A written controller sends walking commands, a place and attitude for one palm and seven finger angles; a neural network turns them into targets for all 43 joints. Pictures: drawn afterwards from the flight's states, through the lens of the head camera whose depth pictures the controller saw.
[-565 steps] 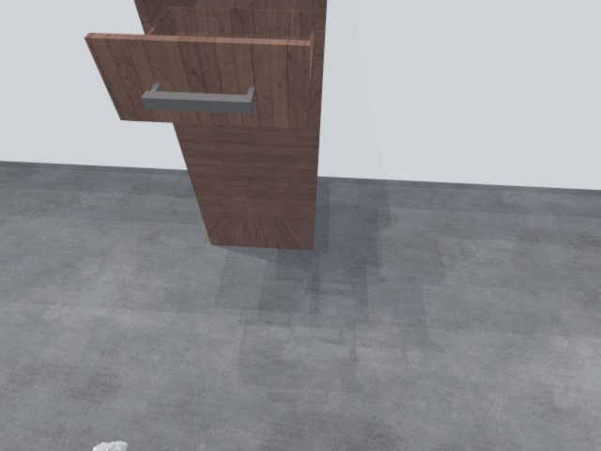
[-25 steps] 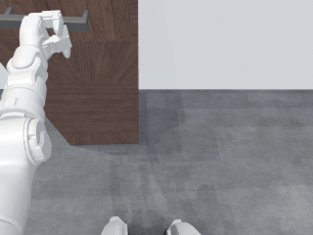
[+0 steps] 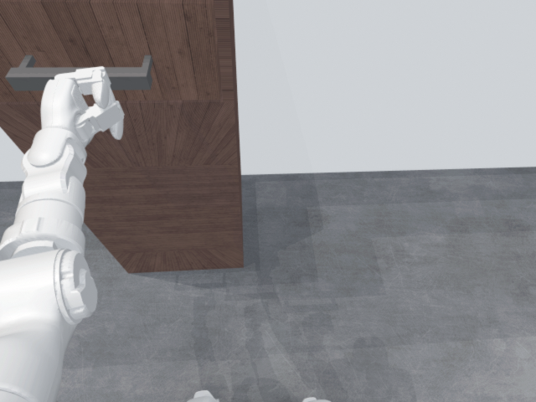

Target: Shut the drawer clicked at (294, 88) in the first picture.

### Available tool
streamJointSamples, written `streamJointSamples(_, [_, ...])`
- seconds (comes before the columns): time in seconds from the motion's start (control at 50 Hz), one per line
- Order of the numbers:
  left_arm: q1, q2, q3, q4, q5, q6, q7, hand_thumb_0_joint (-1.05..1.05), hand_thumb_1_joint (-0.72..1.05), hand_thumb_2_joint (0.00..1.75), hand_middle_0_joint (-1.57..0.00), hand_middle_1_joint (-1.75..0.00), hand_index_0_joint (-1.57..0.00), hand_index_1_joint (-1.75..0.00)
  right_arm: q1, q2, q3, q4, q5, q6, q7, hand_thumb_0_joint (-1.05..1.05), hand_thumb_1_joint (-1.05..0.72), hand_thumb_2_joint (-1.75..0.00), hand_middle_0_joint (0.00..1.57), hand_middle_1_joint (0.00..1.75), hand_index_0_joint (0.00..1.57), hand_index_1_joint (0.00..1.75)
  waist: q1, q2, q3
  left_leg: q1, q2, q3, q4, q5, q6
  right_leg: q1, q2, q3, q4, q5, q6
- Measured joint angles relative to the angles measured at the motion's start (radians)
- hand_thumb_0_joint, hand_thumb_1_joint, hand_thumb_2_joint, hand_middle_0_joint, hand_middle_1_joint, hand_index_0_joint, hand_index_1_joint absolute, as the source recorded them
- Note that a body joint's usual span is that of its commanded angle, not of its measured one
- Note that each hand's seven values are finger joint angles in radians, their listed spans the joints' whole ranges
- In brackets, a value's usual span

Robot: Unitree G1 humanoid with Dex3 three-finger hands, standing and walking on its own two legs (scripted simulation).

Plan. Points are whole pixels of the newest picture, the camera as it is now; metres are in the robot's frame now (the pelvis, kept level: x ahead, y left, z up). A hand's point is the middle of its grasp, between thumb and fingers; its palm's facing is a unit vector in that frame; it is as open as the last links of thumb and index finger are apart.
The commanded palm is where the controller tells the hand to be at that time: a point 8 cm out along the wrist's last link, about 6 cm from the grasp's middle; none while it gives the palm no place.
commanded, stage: draw the hand back to the body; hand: left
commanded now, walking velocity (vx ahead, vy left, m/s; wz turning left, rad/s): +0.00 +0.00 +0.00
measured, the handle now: (85, 70) +0.59 +0.23 +0.15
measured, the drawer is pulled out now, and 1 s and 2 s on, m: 0.00 0.00 0.00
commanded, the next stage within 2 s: step back with the hand held close in 1.46 s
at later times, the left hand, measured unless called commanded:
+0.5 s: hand (69, 167) +0.39 +0.21 +0.16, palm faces +0.00 -1.00 -0.01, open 3.3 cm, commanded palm +0.35 +0.25 +0.17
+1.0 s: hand (4, 265) +0.26 +0.22 +0.18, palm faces +0.36 -0.89 -0.28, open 3.3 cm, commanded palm +0.20 +0.26 +0.19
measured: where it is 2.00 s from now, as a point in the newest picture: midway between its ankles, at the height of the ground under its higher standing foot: outside the picture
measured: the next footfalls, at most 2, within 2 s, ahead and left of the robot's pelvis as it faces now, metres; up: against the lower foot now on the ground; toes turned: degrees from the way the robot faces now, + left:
none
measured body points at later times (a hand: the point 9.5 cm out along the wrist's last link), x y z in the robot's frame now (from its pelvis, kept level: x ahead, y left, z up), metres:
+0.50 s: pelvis +0.02 +0.00 +0.01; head +0.03 -0.01 +0.46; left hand +0.38 +0.26 +0.16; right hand +0.17 -0.25 -0.08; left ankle +0.03 +0.12 -0.71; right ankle -0.03 -0.13 -0.71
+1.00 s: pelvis +0.01 -0.01 +0.03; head -0.01 -0.04 +0.48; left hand +0.23 +0.27 +0.20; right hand +0.19 -0.22 -0.06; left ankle +0.03 +0.12 -0.71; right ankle -0.03 -0.13 -0.71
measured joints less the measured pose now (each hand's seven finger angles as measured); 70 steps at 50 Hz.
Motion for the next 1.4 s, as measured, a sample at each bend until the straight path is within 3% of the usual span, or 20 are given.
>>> streamJointSamples(0.14, [0.046, -0.032, -0.015, -0.067, -0.021, 0.014, -0.009, 0.02, 0.89, 0.9, -1.4, -1.6, -1.4, -1.6, -0.029, -0.001, -0.008, -0.002, 0.006, 0.016, -0.002, 0.0, -0.91, -0.89, 0.21, 0.3, 0.21, 0.3, 0.025, -0.003, -0.006, 0.035, -0.005, -0.001, -0.01, -0.013, -0.001, 0.038, -0.005, -0.002, -0.014, -0.012, -0.002])
streamJointSamples(0.22, [0.177, -0.068, -0.018, -0.225, -0.055, 0.037, -0.023, 0.02, 0.89, 0.9, -1.4, -1.6, -1.4, -1.6, -0.036, -0.003, -0.017, -0.029, 0.016, 0.029, 0.003, 0.0, -0.91, -0.89, 0.2, 0.3, 0.2, 0.3, 0.046, 0.003, -0.021, 0.082, -0.005, 0.014, -0.035, -0.018, -0.001, 0.079, -0.007, 0.011, -0.036, -0.013, -0.002])
streamJointSamples(0.4, [0.5, -0.134, -0.051, -0.594, -0.126, 0.149, -0.036, 0.02, 0.9, 0.9, -1.4, -1.6, -1.4, -1.6, -0.101, 0.005, -0.012, -0.084, 0.041, 0.024, -0.011, 0.01, -0.91, -0.89, 0.2, 0.3, 0.2, 0.3, 0.099, 0.004, -0.014, 0.215, -0.014, 0.015, -0.095, -0.013, -0.003, 0.212, -0.016, 0.009, -0.095, -0.008, -0.004])
streamJointSamples(0.6, [0.662, -0.16, -0.109, -0.833, -0.179, 0.253, -0.066, 0.02, 0.9, 0.9, -1.4, -1.6, -1.4, -1.6, -0.221, 0.002, 0.012, -0.101, 0.051, -0.02, -0.038, 0.01, -0.91, -0.89, 0.2, 0.3, 0.2, 0.3, 0.161, 0.009, -0.006, 0.292, -0.034, -0.016, -0.126, 0.013, -0.006, 0.301, -0.031, -0.025, -0.12, -0.001, -0.007])
streamJointSamples(0.72, [0.824, -0.186, -0.173, -1.032, -0.048, 0.207, 0.177, 0.02, 0.89, 0.9, -1.4, -1.6, -1.4, -1.6, -0.277, 0.025, 0.025, -0.098, 0.025, -0.027, -0.05, 0.01, -0.91, -0.89, 0.2, 0.3, 0.2, 0.3, 0.187, 0.009, 0.037, 0.38, -0.036, -0.006, -0.212, 0.059, -0.009, 0.374, -0.035, -0.015, -0.185, 0.037, -0.008])
streamJointSamples(0.84, [0.947, -0.208, -0.196, -1.151, 0.007, 0.18, 0.292, 0.02, 0.89, 0.9, -1.4, -1.6, -1.4, -1.6, -0.284, 0.044, 0.039, -0.063, 0.003, -0.018, -0.058, 0.01, -0.91, -0.89, 0.2, 0.3, 0.2, 0.3, 0.202, 0.009, 0.08, 0.462, -0.035, -0.004, -0.296, 0.103, -0.011, 0.451, -0.034, -0.014, -0.261, 0.079, -0.011])
streamJointSamples(1.12, [1.272, -0.187, -0.13, -1.407, 0.02, 0.116, 0.324, 0.02, 0.89, 0.9, -1.4, -1.6, -1.4, -1.6, -0.236, 0.04, 0.013, -0.018, -0.019, -0.022, -0.051, 0.01, -0.91, -0.89, 0.21, 0.3, 0.21, 0.3, 0.196, 0.029, 0.099, 0.557, -0.027, 0.012, -0.373, 0.129, -0.014, 0.542, -0.028, 0.0, -0.346, 0.116, -0.013])
streamJointSamples(1.32, [1.494, -0.172, -0.087, -1.576, 0.027, 0.084, 0.327, 0.02, 0.89, 0.9, -1.4, -1.6, -1.4, -1.6, -0.231, 0.035, -0.012, -0.031, -0.023, -0.06, -0.058, 0.01, -0.91, -0.89, 0.2, 0.3, 0.2, 0.3, 0.214, 0.03, 0.09, 0.562, -0.025, 0.011, -0.363, 0.118, -0.013, 0.556, -0.026, -0.001, -0.356, 0.115, -0.011])
streamJointSamples(1.4, [1.505, -0.175, -0.085, -1.584, 0.031, 0.083, 0.333, 0.02, 0.89, 0.9, -1.41, -1.6, -1.4, -1.6, -0.239, 0.037, -0.011, -0.036, -0.024, -0.071, -0.064, 0.01, -0.91, -0.89, 0.2, 0.3, 0.2, 0.3, 0.228, 0.031, 0.094, 0.562, -0.029, 0.005, -0.357, 0.116, -0.011, 0.563, -0.029, -0.007, -0.356, 0.113, -0.009])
